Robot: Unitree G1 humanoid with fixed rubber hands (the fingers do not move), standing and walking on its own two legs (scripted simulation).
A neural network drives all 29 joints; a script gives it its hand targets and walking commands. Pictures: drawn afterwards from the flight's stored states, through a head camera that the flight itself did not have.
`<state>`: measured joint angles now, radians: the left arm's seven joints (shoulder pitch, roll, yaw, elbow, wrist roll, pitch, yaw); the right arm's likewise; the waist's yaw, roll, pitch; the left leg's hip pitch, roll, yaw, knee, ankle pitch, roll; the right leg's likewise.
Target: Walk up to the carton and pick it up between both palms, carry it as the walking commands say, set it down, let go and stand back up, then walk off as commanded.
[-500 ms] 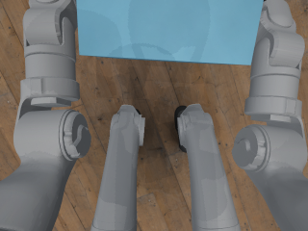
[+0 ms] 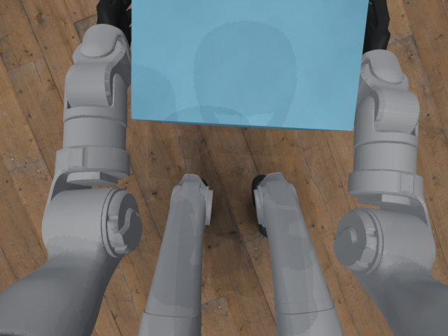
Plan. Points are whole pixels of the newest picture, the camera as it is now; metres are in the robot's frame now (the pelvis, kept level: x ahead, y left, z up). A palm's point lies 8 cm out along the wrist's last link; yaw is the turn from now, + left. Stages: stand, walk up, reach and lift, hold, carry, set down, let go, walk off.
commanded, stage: reach and lift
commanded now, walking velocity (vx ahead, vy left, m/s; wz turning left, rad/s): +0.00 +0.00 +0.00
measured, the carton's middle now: (242, 38) +0.54 -0.02 -0.15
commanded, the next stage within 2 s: none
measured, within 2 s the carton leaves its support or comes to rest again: neither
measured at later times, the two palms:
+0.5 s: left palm (74, 2) +0.51 +0.16 +0.02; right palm (429, 32) +0.48 -0.19 +0.02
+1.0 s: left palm out of the picture +0.48 +0.15 +0.09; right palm out of the picture +0.46 -0.19 +0.09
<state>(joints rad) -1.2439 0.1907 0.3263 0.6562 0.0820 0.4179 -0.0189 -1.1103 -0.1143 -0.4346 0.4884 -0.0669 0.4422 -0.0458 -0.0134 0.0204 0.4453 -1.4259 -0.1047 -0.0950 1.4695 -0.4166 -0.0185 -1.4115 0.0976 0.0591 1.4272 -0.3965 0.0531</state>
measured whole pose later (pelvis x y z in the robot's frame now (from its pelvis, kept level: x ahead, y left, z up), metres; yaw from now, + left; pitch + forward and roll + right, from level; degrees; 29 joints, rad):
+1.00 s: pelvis +0.11 -0.01 +0.14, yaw +1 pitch +26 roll -1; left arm -0.52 -0.05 0.35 0.51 0.23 0.36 -0.13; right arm -0.45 0.08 -0.42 0.43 -0.21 0.37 0.09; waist -0.02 0.01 -0.10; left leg -0.89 -0.07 -0.12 0.73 -0.28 0.00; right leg -0.89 0.07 0.10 0.71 -0.26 0.01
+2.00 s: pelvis +0.13 +0.00 +0.19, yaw +1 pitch -3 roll +0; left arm -0.26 -0.09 0.25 0.31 0.22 0.64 -0.11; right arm -0.22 0.06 -0.28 0.23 -0.21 0.68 0.10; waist -0.06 0.01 0.00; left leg -0.09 -0.06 -0.12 0.32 -0.18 0.02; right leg -0.08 0.03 0.12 0.30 -0.16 0.01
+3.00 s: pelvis +0.14 -0.01 +0.19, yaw +0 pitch -6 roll +0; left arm -0.17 -0.10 0.25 0.13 0.19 0.74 -0.11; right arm -0.17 0.05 -0.21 0.13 -0.18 0.75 0.09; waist 0.01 0.01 0.03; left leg 0.00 -0.04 -0.11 0.27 -0.17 0.01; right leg -0.01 0.05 0.12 0.28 -0.16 -0.01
